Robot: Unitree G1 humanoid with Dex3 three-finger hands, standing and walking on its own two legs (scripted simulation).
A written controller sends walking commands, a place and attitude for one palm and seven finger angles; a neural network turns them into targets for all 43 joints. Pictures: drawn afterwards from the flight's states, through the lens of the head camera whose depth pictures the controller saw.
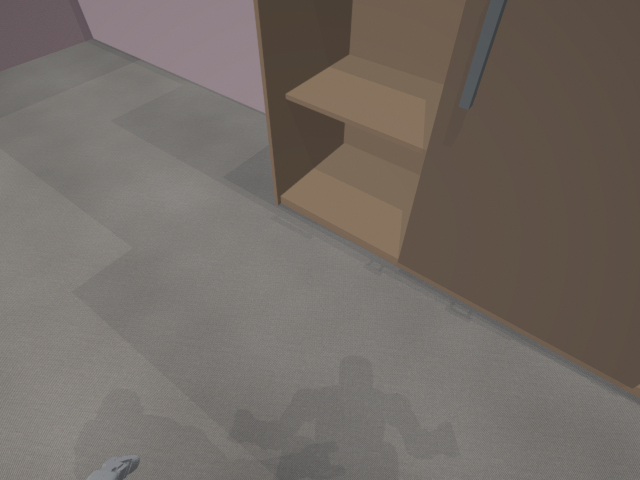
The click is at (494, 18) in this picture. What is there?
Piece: wardrobe's sliding door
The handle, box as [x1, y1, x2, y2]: [458, 0, 506, 109]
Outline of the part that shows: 506,0 490,1 458,106 468,109 472,104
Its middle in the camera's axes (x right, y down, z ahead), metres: +0.36 -0.43 +0.80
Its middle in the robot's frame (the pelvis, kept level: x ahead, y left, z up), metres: +0.93 -0.30 +0.16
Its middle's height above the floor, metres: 0.93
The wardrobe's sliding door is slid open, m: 0.62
